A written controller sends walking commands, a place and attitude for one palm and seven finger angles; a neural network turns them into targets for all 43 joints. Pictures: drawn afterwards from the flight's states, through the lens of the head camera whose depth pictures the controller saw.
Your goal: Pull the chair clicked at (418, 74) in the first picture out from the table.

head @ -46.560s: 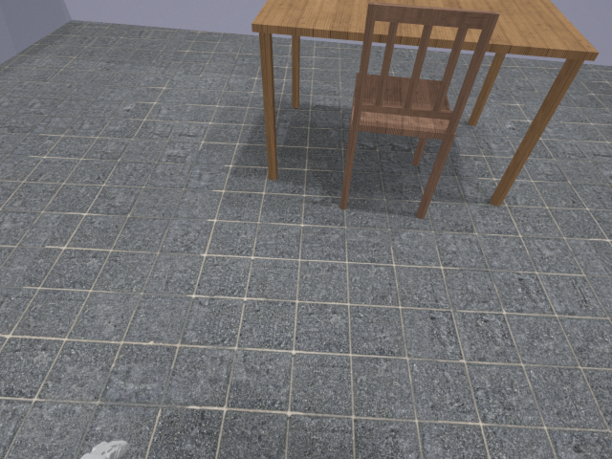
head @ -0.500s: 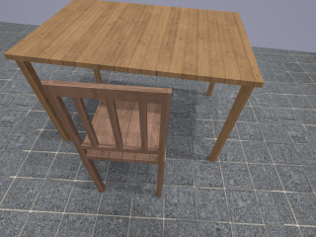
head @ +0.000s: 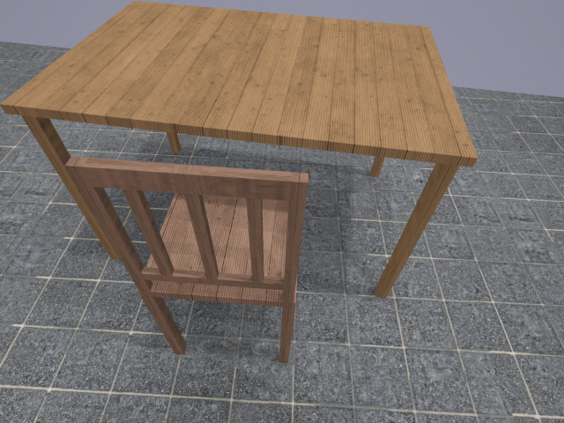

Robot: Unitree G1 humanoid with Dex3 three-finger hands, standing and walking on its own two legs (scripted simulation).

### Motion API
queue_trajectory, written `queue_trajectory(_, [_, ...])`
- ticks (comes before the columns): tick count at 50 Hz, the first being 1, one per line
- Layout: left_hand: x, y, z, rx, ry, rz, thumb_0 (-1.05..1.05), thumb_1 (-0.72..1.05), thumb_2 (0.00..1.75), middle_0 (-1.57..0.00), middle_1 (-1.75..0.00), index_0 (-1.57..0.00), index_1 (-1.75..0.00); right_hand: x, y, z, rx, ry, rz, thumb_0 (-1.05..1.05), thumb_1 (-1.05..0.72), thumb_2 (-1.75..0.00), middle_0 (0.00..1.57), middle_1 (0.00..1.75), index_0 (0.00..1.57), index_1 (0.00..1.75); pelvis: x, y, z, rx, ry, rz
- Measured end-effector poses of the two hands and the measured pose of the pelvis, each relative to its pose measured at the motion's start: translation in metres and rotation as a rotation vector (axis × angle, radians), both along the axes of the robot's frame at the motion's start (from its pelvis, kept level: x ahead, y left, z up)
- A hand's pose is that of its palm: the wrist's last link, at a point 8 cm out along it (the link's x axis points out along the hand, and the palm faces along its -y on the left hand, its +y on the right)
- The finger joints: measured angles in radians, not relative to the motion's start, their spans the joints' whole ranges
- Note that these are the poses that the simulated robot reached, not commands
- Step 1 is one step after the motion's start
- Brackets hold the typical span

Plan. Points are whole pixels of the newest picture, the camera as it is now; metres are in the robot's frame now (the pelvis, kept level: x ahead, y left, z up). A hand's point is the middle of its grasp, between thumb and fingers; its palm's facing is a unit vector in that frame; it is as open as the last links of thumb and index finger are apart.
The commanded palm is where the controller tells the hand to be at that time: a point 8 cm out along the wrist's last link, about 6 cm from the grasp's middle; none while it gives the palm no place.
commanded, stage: come to a stop and stand still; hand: left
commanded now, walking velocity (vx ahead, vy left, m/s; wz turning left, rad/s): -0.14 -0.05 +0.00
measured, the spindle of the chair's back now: (204, 239) +0.46 +0.18 -0.08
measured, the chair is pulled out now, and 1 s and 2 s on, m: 0.17 0.17 0.17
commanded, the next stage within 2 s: look again from close up in 0.70 s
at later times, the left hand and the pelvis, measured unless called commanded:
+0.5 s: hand out of the picture +0.02 +0.17 -0.17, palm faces +0.01 -0.97 -0.23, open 7.4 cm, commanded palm none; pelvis -0.03 -0.02 -0.01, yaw +1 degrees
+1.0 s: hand out of the picture -0.02 +0.17 -0.18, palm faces +0.02 -0.98 -0.18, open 7.4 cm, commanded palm none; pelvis -0.02 -0.01 +0.00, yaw +1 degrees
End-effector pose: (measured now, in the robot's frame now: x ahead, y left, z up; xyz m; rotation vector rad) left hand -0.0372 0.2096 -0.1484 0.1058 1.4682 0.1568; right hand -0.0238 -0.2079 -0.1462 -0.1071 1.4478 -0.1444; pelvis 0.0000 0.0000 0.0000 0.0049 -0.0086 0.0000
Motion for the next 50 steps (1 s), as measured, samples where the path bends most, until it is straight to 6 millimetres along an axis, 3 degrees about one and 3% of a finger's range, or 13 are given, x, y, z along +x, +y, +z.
queue_trajectory(10, [0.019,0.0,0.004,0.034,-0.05,-0.017,0.0,0.9,0.9,-0.2,-0.3,-0.2,-0.3,0.007,-0.019,-0.003,-0.021,-0.021,-0.005,0.01,-0.92,-0.9,0.2,0.3,0.2,0.3,-0.013,-0.008,-0.001,0.001,0.001,-0.003])
queue_trajectory(17, [0.033,0.004,0.002,0.063,-0.154,-0.057,0.0,0.9,0.9,-0.2,-0.3,-0.2,-0.3,0.024,-0.039,-0.004,-0.041,-0.15,0.023,0.01,-0.92,-0.9,0.2,0.3,0.2,0.3,-0.025,-0.014,-0.008,-0.013,-0.013,0.01])
queue_trajectory(25, [0.049,0.008,0.006,0.067,-0.244,-0.077,0.0,0.9,0.9,-0.2,-0.3,-0.2,-0.3,0.036,-0.039,0.001,-0.033,-0.225,0.065,0.0,-0.91,-0.9,0.2,0.3,0.2,0.3,-0.032,-0.016,-0.009,-0.008,-0.028,0.016])
queue_trajectory(40, [0.017,0.008,0.001,0.033,-0.115,-0.051,0.0,0.9,0.9,-0.2,-0.3,-0.2,-0.3,0.016,-0.039,0.007,-0.046,-0.1,0.082,0.0,-0.91,-0.9,0.2,0.3,0.2,0.3,-0.025,-0.016,-0.003,-0.007,-0.004,0.017])
queue_trajectory(50, [0.013,0.006,-0.004,0.014,-0.085,-0.032,0.0,0.9,0.9,-0.2,-0.3,-0.2,-0.3,0.032,-0.034,0.01,-0.057,-0.111,0.084,0.0,-0.91,-0.9,0.2,0.3,0.2,0.3,-0.016,-0.012,-0.001,-0.01,-0.016,0.017])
